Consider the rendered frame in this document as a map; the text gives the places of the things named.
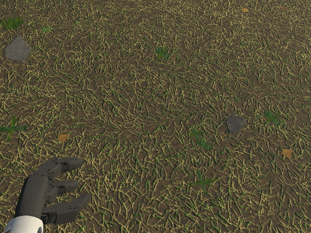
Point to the left robot hand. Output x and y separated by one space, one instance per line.
40 188

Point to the robot left forearm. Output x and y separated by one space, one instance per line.
24 224

